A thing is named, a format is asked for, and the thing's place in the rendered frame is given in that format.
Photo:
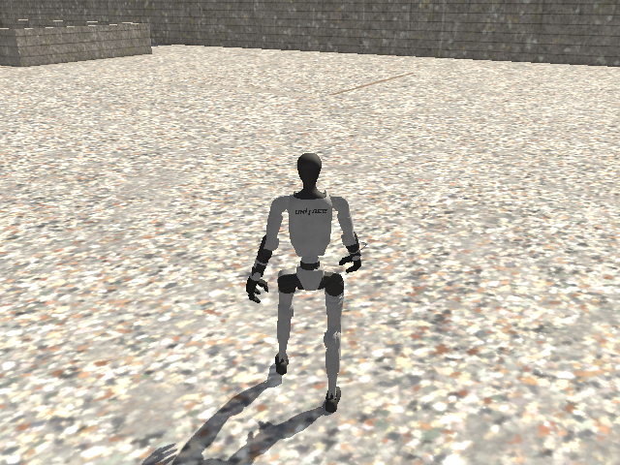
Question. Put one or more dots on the left robot forearm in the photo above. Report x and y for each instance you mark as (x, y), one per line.
(261, 262)

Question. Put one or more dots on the robot left hand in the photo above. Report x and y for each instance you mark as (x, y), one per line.
(251, 288)

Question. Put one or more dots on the robot right upper arm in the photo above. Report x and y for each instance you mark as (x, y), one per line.
(340, 204)

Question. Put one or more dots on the robot left upper arm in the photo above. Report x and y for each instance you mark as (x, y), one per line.
(274, 221)

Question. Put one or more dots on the robot right hand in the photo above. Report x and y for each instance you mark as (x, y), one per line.
(355, 267)

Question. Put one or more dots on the robot torso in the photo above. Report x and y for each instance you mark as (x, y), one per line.
(310, 229)

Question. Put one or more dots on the robot right shin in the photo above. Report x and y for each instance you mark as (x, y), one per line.
(332, 365)

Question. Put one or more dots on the right robot forearm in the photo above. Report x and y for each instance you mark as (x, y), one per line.
(354, 250)

